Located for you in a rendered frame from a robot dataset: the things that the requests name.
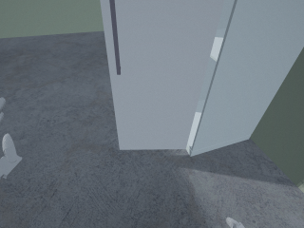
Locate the handle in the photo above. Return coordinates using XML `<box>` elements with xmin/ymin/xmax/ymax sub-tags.
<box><xmin>109</xmin><ymin>0</ymin><xmax>121</xmax><ymax>75</ymax></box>

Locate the robot right hand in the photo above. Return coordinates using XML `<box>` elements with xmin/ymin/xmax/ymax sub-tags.
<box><xmin>226</xmin><ymin>217</ymin><xmax>245</xmax><ymax>228</ymax></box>

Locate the robot left hand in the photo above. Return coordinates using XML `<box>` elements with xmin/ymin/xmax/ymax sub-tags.
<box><xmin>0</xmin><ymin>97</ymin><xmax>23</xmax><ymax>180</ymax></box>

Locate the fridge door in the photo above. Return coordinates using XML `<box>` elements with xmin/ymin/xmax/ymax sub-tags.
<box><xmin>100</xmin><ymin>0</ymin><xmax>225</xmax><ymax>150</ymax></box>

